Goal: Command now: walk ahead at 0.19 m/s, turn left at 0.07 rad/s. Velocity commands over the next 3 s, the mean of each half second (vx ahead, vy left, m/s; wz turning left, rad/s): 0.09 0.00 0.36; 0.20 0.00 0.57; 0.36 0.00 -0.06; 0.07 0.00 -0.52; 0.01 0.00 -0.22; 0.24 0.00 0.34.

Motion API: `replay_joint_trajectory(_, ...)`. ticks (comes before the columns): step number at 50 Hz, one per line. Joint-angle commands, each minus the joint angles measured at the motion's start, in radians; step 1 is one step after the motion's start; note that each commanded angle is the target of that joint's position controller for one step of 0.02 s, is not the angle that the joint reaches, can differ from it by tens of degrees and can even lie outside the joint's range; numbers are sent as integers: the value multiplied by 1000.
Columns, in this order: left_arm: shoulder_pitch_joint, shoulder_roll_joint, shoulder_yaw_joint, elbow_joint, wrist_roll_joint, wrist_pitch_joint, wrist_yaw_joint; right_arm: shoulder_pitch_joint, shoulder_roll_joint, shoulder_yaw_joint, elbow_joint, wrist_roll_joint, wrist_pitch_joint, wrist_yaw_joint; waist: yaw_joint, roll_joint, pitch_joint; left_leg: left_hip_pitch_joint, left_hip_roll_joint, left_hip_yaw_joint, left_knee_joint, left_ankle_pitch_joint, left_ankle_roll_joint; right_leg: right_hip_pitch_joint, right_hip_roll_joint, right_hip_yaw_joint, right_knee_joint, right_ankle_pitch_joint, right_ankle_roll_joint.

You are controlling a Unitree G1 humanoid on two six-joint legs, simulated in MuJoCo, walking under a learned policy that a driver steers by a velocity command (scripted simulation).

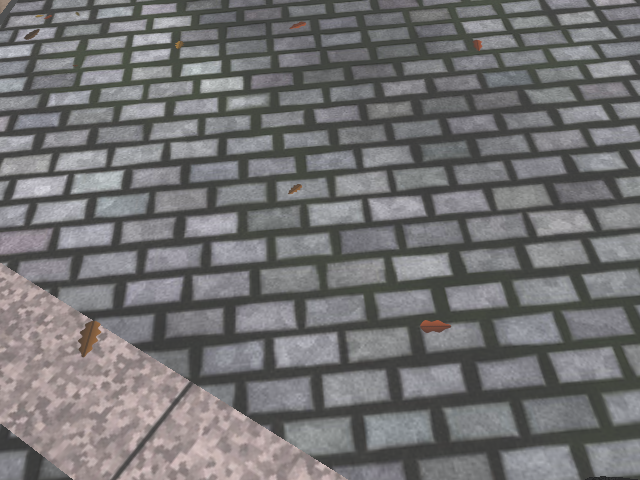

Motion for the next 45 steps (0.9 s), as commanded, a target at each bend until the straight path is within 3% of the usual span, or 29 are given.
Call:
replay_joint_trajectory(1,-48,133,29,-42,6,-13,19,62,-12,4,-10,3,12,4,-34,-116,-102,155,-16,29,-210,191,-7,-22,-209,-1,-64,652,-102)
replay_joint_trajectory(4,-35,154,33,-12,10,-7,25,6,-29,0,-27,12,13,16,0,-126,-105,174,-40,28,-325,259,4,45,-254,-3,-62,590,-101)
replay_joint_trajectory(8,-50,165,44,4,-11,29,44,-31,-64,-20,-73,4,14,44,10,-129,-76,73,-56,43,-395,76,33,190,-318,28,49,580,-104)
replay_joint_trajectory(10,-76,170,48,-4,-23,50,60,29,-67,-29,-71,0,13,60,-25,-126,-92,138,-90,80,-470,38,62,193,-311,21,167,622,-75)
replay_joint_trajectory(11,-78,163,48,-7,-26,54,66,106,-87,-42,-53,-3,9,60,-61,-103,-127,262,-120,89,-555,147,90,159,-266,-9,281,640,-34)
replay_joint_trajectory(12,-56,152,44,-24,-8,48,71,192,-164,-67,-46,-10,8,47,-83,7,-208,469,-35,-60,-558,541,152,35,-182,-57,491,465,37)
replay_joint_trajectory(13,-14,85,22,-64,29,40,65,234,-244,-81,-59,-25,11,31,-46,220,-280,747,204,-412,-538,955,346,-315,6,-70,836,-290,125)
replay_joint_trajectory(14,-19,97,14,-61,14,34,51,252,-176,-64,-68,-27,16,23,-79,224,-434,841,263,-575,-599,808,448,-419,33,113,1017,-517,143)
replay_joint_trajectory(15,-53,137,22,-64,-16,38,44,186,-143,-58,-95,-16,22,18,-81,129,-384,792,221,-499,-614,623,408,-463,-19,154,1077,-462,142)
replay_joint_trajectory(16,-96,140,23,-67,-19,46,47,131,-110,-51,-111,-1,33,8,-71,36,-312,712,174,-421,-628,467,354,-490,-52,141,1052,-391,144)
replay_joint_trajectory(17,-132,143,27,-73,-7,57,54,95,-92,-42,-123,12,47,1,-63,-26,-241,598,140,-371,-660,361,319,-481,-78,132,988,-345,148)
replay_joint_trajectory(19,-135,121,27,-88,-6,74,61,58,-98,-42,-132,8,69,-8,-24,21,-175,433,62,-315,-704,216,272,-381,-80,103,820,-292,154)
replay_joint_trajectory(22,-103,90,19,-72,-12,72,69,76,-131,-59,-140,-7,85,-21,-28,82,-192,407,26,-298,-703,199,264,-315,-50,81,640,-269,174)
replay_joint_trajectory(25,-117,94,21,-67,-12,68,68,64,-149,-70,-154,2,95,-27,-42,93,-206,378,17,-335,-705,55,245,-262,-45,94,524,-199,173)
replay_joint_trajectory(29,-122,108,31,-70,-21,50,56,57,-143,-74,-166,4,110,-24,-55,132,-189,382,15,-423,-704,-74,224,-220,-38,100,387,-187,150)
replay_joint_trajectory(31,-82,108,38,-57,-25,37,47,40,-140,-74,-172,13,120,-25,-30,135,-179,364,-6,-438,-677,-89,201,-138,-33,80,228,-122,122)
replay_joint_trajectory(32,-35,117,45,-44,-24,33,42,47,-129,-72,-171,19,124,-26,-9,120,-193,311,-43,-417,-656,-218,171,-36,-50,74,125,-87,97)
replay_joint_trajectory(33,25,178,64,-40,-8,33,48,53,-91,-61,-179,15,123,-24,6,10,-200,155,-114,-339,-507,-403,114,102,-222,223,31,-199,31)
replay_joint_trajectory(34,31,266,85,-35,23,40,47,18,-58,-56,-216,30,111,-19,-6,-316,-133,-88,-280,-86,-244,-424,72,109,-419,532,-98,-427,-98)
replay_joint_trajectory(35,-34,249,82,-68,45,26,46,9,-112,-69,-219,13,89,-13,-11,-317,-78,-148,-190,-132,-60,-336,51,41,-486,662,-143,-517,-157)
replay_joint_trajectory(36,-95,197,68,-90,30,19,58,34,-148,-82,-192,11,84,-5,-43,-245,-67,-148,-170,-129,30,-247,46,31,-445,562,-123,-484,-117)
replay_joint_trajectory(38,-113,155,53,-95,-12,11,72,106,-128,-81,-143,-3,88,2,-53,-182,-75,-145,-149,-78,156,-141,12,65,-365,399,-107,-389,-48)
replay_joint_trajectory(39,-86,151,48,-90,-14,6,75,104,-98,-72,-141,-2,87,9,-40,-166,-63,-150,-132,-56,210,-106,2,58,-348,342,-118,-356,-41)
replay_joint_trajectory(41,-25,152,46,-76,-2,-4,71,71,-71,-60,-152,9,81,16,-11,-166,-42,-166,-110,-20,232,-49,-11,66,-327,262,-140,-331,-40)
replay_joint_trajectory(45,64,180,58,-53,2,-11,60,-17,-54,-47,-185,19,68,24,45,-175,-6,-199,-76,-17,69,6,-32,138,-356,195,-167,-268,-64)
